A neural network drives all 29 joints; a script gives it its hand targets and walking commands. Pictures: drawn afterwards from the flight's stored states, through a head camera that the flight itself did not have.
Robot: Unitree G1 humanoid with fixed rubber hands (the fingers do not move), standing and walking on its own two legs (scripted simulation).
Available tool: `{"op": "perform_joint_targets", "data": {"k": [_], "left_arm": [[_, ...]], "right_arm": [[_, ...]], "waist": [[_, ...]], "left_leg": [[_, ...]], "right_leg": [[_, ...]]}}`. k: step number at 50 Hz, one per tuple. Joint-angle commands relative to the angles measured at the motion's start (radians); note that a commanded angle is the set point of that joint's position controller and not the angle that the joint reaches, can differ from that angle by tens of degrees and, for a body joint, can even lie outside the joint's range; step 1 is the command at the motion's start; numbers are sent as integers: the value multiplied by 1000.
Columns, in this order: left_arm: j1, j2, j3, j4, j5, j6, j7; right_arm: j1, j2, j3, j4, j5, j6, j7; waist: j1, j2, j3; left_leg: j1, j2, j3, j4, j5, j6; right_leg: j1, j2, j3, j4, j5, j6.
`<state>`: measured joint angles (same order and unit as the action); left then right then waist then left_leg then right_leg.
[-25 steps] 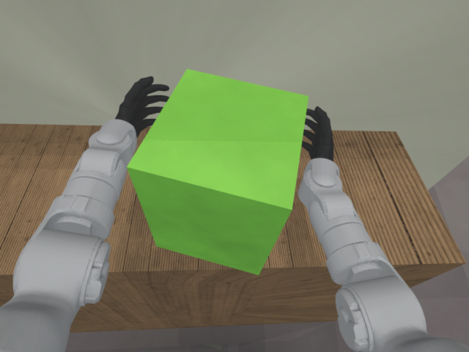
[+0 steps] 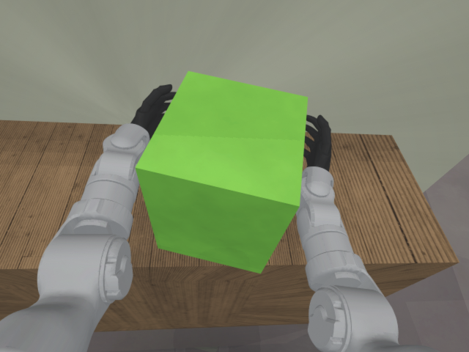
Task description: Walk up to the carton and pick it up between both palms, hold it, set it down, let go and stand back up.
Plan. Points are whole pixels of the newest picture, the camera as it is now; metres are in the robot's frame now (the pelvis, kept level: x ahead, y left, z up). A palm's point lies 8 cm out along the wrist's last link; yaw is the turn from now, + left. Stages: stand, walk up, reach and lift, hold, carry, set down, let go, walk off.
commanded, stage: reach and lift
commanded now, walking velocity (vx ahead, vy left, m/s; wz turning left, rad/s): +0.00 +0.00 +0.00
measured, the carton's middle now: (226, 178) +0.39 -0.04 +0.06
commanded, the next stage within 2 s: none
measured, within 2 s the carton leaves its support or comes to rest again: leaves its support in 1.30 s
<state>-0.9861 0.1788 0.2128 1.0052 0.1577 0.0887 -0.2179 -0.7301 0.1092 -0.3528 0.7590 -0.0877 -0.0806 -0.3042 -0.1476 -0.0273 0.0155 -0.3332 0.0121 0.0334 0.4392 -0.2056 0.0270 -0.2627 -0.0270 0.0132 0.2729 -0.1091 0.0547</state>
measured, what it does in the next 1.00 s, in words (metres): stands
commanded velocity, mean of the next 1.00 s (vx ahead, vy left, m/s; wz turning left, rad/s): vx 0.00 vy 0.00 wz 0.00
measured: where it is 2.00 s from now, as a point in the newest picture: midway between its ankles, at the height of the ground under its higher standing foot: outside the picture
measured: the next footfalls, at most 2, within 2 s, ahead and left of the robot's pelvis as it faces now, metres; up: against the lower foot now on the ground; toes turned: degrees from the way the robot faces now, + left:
none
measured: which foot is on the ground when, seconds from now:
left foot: down 0.00-1.00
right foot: down 0.00-1.00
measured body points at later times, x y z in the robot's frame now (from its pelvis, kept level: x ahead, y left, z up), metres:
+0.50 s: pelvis +0.01 +0.00 +0.00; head +0.05 +0.03 +0.45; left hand +0.48 +0.08 +0.12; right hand +0.39 -0.20 +0.10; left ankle +0.01 +0.09 -0.74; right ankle +0.01 -0.16 -0.74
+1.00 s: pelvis +0.01 +0.00 +0.00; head +0.05 +0.03 +0.45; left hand +0.48 +0.08 +0.12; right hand +0.39 -0.20 +0.10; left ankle +0.01 +0.09 -0.74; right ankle +0.01 -0.16 -0.74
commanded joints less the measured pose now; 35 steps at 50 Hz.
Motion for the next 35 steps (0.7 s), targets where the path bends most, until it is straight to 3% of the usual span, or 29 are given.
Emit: {"op": "perform_joint_targets", "data": {"k": [1,10,16,35], "left_arm": [[-360,-576,-21,-31,191,-60,-46],[-316,-573,21,-19,224,-52,-44],[-308,-580,8,-46,223,-36,-49],[-306,-582,-10,-81,214,-5,-53]], "right_arm": [[-400,511,203,-39,-225,-77,194],[-372,522,228,4,-209,-107,205],[-355,524,251,14,-189,-113,194],[-352,530,271,19,-168,-113,171]], "waist": [[-36,91,-509],[-11,51,-432],[-12,48,-411],[-2,35,-364]], "left_leg": [[365,-27,28,-117,294,-67],[350,-32,47,-126,306,-57],[363,-32,54,-123,329,-59],[341,-36,64,-139,281,-52]], "right_leg": [[226,77,-156,-21,222,-22],[273,84,-148,-19,295,-9],[283,87,-155,-20,313,-9],[296,79,-160,-31,287,-9]]}}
